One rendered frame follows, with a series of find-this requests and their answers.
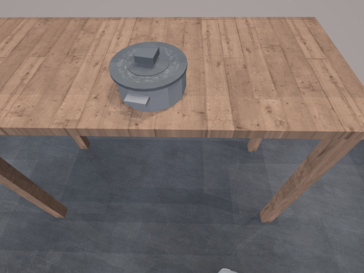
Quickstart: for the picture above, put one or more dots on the lid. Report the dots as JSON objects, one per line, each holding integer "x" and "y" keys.
{"x": 168, "y": 69}

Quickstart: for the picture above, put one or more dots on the table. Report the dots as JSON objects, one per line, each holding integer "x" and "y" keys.
{"x": 247, "y": 77}

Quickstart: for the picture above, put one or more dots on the pot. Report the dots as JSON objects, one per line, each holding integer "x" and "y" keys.
{"x": 154, "y": 100}

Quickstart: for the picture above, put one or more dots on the knob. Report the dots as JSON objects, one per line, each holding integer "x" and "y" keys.
{"x": 146, "y": 54}

